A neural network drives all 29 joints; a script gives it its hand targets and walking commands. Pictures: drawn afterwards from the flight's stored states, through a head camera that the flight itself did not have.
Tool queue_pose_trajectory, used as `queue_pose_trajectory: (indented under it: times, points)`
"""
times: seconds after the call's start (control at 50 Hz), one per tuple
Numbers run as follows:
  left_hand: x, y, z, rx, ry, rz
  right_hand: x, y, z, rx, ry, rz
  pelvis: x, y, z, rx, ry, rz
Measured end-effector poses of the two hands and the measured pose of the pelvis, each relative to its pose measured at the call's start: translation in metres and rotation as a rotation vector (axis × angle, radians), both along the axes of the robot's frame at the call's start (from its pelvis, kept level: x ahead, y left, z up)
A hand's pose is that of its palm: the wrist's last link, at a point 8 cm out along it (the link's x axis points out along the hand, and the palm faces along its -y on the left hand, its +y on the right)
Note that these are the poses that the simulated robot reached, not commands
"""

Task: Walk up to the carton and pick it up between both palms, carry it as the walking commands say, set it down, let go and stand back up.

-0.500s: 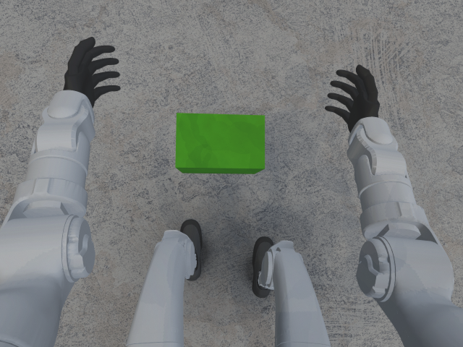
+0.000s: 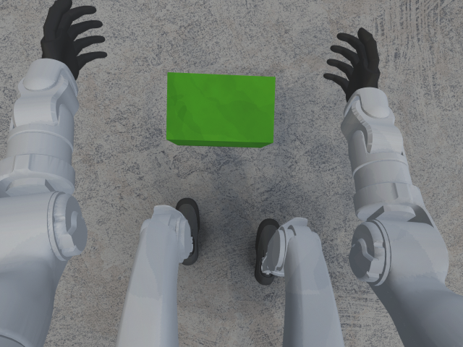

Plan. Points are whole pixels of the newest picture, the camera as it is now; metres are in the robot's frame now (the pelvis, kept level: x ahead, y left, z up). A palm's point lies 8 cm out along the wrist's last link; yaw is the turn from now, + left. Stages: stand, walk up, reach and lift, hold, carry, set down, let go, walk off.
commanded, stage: reach and lift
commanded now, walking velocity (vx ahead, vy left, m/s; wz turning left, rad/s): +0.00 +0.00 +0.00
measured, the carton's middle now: (220, 115) +0.50 +0.05 -0.47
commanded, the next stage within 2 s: none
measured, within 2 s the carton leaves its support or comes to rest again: neither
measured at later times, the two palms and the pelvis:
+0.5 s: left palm (108, 88) +0.49 +0.28 -0.26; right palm (321, 106) +0.50 -0.15 -0.26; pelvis -0.02 +0.00 -0.12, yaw +0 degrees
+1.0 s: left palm (132, 107) +0.48 +0.27 -0.39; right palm (303, 116) +0.50 -0.15 -0.38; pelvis -0.04 +0.00 -0.20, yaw -1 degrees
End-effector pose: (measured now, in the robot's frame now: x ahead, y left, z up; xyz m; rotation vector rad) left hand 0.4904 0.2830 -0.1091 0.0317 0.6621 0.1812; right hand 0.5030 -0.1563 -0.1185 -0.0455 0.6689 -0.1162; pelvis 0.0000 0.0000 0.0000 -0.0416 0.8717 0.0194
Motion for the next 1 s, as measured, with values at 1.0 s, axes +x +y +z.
queue_pose_trajectory:
  times: [1.0]
  points:
    - [-0.008,-0.016,-0.278,0.015,0.103,0.051,0.001,0.006,-0.262,-0.048,0.092,0.034,-0.036,-0.003,-0.198,-0.003,-0.230,-0.022]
